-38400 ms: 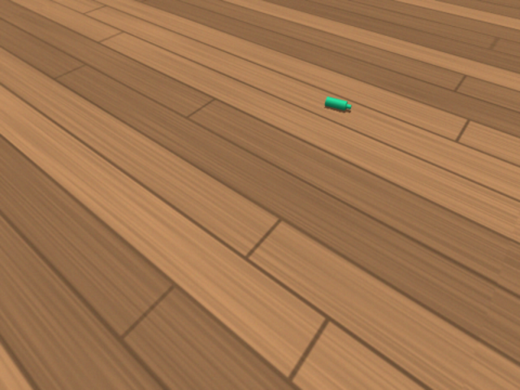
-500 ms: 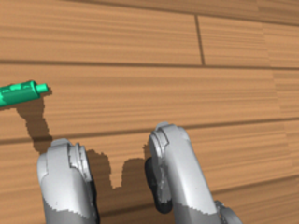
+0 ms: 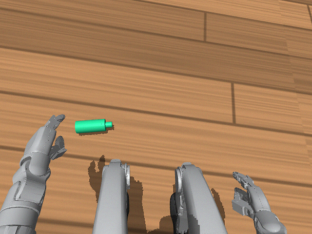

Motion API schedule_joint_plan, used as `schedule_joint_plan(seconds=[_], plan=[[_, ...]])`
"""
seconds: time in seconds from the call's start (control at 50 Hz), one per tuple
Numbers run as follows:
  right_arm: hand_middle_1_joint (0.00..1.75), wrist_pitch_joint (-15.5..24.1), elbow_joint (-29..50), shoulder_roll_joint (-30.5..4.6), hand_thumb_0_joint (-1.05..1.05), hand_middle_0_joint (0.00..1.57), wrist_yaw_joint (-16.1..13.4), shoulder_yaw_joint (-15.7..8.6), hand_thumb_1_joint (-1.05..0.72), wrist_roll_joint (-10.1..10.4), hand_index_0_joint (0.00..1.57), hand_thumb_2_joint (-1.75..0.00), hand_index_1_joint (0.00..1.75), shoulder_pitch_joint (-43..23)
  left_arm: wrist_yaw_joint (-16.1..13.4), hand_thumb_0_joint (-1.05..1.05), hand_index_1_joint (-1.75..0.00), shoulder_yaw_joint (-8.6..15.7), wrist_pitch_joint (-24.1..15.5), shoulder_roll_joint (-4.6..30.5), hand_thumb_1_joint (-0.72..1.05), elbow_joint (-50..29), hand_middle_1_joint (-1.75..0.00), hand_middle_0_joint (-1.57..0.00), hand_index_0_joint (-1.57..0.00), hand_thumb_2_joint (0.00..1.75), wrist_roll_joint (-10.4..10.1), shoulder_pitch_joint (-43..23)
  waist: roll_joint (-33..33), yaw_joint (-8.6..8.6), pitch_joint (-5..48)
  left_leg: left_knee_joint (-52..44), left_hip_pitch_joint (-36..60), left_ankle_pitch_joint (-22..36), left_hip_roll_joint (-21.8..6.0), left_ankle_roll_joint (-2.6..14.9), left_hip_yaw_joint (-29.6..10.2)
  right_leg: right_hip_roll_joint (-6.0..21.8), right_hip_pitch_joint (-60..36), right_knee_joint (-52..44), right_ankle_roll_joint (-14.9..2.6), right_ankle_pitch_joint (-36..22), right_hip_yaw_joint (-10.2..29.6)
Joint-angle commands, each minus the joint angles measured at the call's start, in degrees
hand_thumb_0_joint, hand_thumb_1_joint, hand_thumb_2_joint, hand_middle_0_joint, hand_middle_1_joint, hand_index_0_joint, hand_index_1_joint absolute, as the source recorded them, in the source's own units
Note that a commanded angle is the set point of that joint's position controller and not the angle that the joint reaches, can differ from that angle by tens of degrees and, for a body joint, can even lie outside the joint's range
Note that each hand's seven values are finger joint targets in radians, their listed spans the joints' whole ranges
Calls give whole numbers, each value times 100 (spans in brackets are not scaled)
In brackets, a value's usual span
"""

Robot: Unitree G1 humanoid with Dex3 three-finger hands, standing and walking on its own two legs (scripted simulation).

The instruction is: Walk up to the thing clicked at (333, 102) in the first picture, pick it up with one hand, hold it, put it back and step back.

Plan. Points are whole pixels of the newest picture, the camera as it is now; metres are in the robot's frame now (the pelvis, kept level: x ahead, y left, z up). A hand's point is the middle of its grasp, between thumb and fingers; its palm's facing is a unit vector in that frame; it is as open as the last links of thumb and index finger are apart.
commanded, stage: home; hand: left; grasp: from above
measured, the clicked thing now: (94, 125) +0.51 +0.28 -0.48
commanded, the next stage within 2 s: none
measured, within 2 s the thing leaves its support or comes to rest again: neither
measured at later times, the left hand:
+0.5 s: hand (46, 173) +0.24 +0.20 +0.11, palm faces +0.14 -0.97 -0.22, open 7.4 cm
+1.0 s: hand (32, 194) +0.21 +0.19 +0.15, palm faces +0.16 -0.97 -0.19, open 7.4 cm
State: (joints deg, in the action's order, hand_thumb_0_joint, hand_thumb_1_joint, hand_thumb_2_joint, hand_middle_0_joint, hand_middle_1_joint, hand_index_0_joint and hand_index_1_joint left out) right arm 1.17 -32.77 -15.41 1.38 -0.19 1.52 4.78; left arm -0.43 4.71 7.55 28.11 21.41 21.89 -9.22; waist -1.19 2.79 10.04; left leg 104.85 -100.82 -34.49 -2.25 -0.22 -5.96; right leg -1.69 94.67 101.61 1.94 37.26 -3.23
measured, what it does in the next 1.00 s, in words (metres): rises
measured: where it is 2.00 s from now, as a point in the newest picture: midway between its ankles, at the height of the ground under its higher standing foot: (150, 225)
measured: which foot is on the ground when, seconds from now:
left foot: down 0.00-1.00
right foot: down 0.00-1.00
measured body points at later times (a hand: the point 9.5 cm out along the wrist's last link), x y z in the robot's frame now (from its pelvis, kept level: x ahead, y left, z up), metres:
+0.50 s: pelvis +0.06 +0.00 +0.17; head +0.11 +0.02 +0.62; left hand +0.23 +0.25 +0.12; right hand +0.22 -0.23 +0.10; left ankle +0.09 +0.12 -0.48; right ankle +0.08 -0.14 -0.48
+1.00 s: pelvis +0.07 +0.00 +0.20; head +0.09 +0.01 +0.65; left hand +0.20 +0.24 +0.17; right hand +0.27 -0.22 +0.15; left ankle +0.09 +0.12 -0.48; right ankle +0.08 -0.14 -0.48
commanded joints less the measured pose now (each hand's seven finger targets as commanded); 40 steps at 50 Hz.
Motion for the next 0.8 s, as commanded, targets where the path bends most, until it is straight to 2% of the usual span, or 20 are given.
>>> schedule_joint_plan(seconds=[0.0, 0.02, 0.06, 0.08, 0.1, 0.12, 0.18, 0.2, 0.24, 0.28, 0.36, 0.46, 0.58, 0.64, 0.72, 0.78], plan=[[30, 365, 548, -892, 0, 20, -274, -333, -90, 49, 20, -90, 30, 303, -196, 0, -30, 406, 180, 726, 90, -1570, -30, -20, -20, 90, -658, -385, -1033, 147, 2577, -2360, 3463, -64, -14, 102, -153, -51, -1474, -1770, -332, -574, -38], [30, 405, 628, -861, 0, 20, -318, -324, -90, 56, 20, -90, 30, 275, -224, 0, -30, 480, 247, 735, 90, -1827, -30, -20, -20, 90, -834, -290, -961, 126, 2647, -2479, 3585, -169, 1, 116, -170, -58, -1681, -1936, -323, -515, -28], [30, 483, 708, -775, 0, 20, -387, -282, -90, 72, 20, -90, 30, 220, -244, 0, -30, 322, 426, 461, 90, -1998, -30, -20, -20, 90, -1121, 27, -839, 189, 2509, -2682, 3796, -100, 23, 129, -67, -44, -2044, -2313, -321, -540, 39], [30, 523, 735, -744, 0, 20, -429, -266, -90, 78, 20, -90, 30, 247, -279, 0, -30, 444, 500, 500, 90, -2195, -30, -20, -20, 90, -1293, 141, -820, 144, 2574, -2800, 3961, 11, 38, 130, -20, -35, -2310, -2502, -317, -602, 71], [30, 558, 739, -704, 0, 20, -468, -231, -90, 80, 20, -90, 30, 206, -307, 0, -30, 471, 600, 447, 90, -2142, -30, -20, -20, 90, -1443, 358, -719, 127, 2412, -2916, 3987, -33, 50, 136, -12, -38, -2446, -2656, -310, -549, 83], [30, 599, 780, -677, 0, 20, -510, -212, -90, 84, 20, -90, 30, 226, -317, 0, -30, 388, 669, 319, 90, -2307, -30, -20, -20, 90, -1549, 565, -762, 131, 2360, -3083, 4179, -3, 49, 129, -17, -30, -2638, -2808, -314, -578, 95], [30, 697, 739, -591, 0, 20, -648, -138, -90, 88, 20, -90, 30, 357, -371, 0, -30, 350, 892, 40, 90, -2357, -30, -20, -20, 90, -1797, 1027, -614, 195, 2116, -3480, 4596, 358, 41, 111, -67, -16, -3155, -3205, -297, -888, 87], [30, 730, 801, -551, 0, 20, -707, -110, -90, 93, 20, -90, 30, 404, -390, 0, -30, 372, 961, -24, 90, -2522, -30, -20, -20, 90, -1893, 1174, -631, 147, 2084, -3593, 4726, 488, 62, 111, -30, -18, -3351, -3364, -301, -993, 93], [30, 790, 786, -495, 0, 20, -808, -53, -90, 98, 20, -90, 30, 498, -420, 0, -30, 331, 1127, -223, 90, -2500, -30, -20, -20, 90, -2053, 1510, -467, 193, 1888, -3834, 4926, 820, 62, 109, -9, -21, -3764, -3664, -293, -1230, 84], [30, 870, 841, -428, 0, 20, -932, 1, -90, 99, 20, -90, 30, 578, -433, 0, -30, 337, 1271, -367, 90, -2721, -30, -20, -20, 90, -2232, 1746, -498, 165, 1757, -4058, 5177, 1017, 98, 113, 105, -13, -4150, -4008, -293, -1376, 100], [30, 1043, 903, -377, 0, 20, -1127, 51, -90, 71, 20, -90, 30, 756, -414, 0, -30, 338, 1454, -605, 90, -3067, -30, -20, -20, 90, -2482, 2355, -497, 147, 1438, -4555, 5708, 1403, 123, 102, 196, -12, -4828, -4567, -262, -1719, 66], [30, 1183, 1065, -298, 0, 20, -1267, 63, -90, 40, 20, -90, 30, 914, -371, 0, -30, 225, 1588, -863, 90, -3560, -30, -20, -20, 90, -2604, 3134, -447, 58, 1048, -5117, 6275, 1849, 148, 84, 250, -28, -5455, -5120, -248, -2089, -19], [30, 1323, 1184, -294, 0, 20, -1320, 13, -90, -36, 20, -90, 30, 939, -276, 0, -30, 84, 1656, -1027, 90, -3915, -30, -20, -20, 90, -2547, 3767, -282, 51, 593, -5480, 6563, 1924, 184, 105, 300, -45, -5763, -5546, -232, -2105, -72], [30, 1390, 1235, -326, 0, 20, -1326, -12, -90, -57, 20, -90, 30, 890, -219, 0, -30, 44, 1661, -1011, 90, -4078, -30, -20, -20, 90, -2510, 3792, -161, 31, 382, -5596, 6611, 1844, 183, 112, 310, -36, -5782, -5651, -209, -1999, -105], [30, 1479, 1187, -385, 0, 20, -1309, -37, -90, -88, 20, -90, 30, 855, -130, 0, -30, 40, 1649, -1035, 90, -3924, -30, -20, -20, 90, -2490, 3700, -148, 30, 160, -5739, 6676, 1626, 153, 92, 268, -40, -5707, -5638, -219, -1756, -147], [30, 1524, 1204, -401, 0, 20, -1293, -50, -90, -109, 20, -90, 30, 842, -90, 0, -30, 70, 1607, -969, 90, -3968, -30, -20, -20, 90, -2483, 3598, -128, 49, 265, -5640, 6712, 1699, 200, 109, 330, -4, -5766, -5704, -182, -1851, -89]])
